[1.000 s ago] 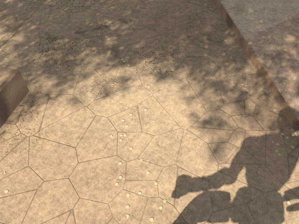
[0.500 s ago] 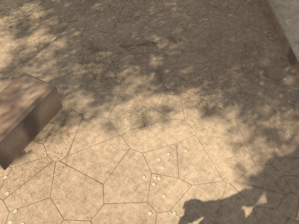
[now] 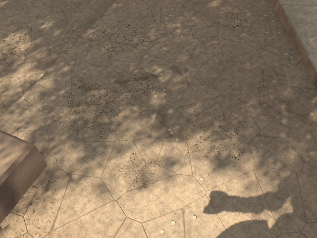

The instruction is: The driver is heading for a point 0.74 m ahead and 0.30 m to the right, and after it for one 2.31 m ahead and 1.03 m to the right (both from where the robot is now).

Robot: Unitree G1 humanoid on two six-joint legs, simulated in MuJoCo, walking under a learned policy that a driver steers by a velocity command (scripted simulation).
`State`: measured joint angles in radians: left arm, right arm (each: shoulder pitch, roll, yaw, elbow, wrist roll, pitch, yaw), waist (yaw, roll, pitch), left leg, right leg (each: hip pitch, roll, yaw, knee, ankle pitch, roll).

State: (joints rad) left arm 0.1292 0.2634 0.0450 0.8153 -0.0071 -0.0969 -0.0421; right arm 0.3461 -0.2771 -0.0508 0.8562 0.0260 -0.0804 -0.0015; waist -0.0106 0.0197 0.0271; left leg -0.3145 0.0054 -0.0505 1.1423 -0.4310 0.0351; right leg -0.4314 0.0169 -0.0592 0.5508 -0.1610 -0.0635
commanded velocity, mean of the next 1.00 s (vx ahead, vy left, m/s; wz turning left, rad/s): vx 0.50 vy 0.00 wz -0.37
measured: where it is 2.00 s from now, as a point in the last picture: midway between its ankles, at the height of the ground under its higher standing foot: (226, 154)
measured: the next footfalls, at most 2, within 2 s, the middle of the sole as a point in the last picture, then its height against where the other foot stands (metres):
left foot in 0.44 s outside the picture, level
right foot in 0.96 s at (216, 203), level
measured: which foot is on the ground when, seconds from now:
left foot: up 0.00-0.42, down 0.44-0.96, up 0.98-1.00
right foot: down 0.00-0.44, up 0.46-0.94, down 0.96-1.00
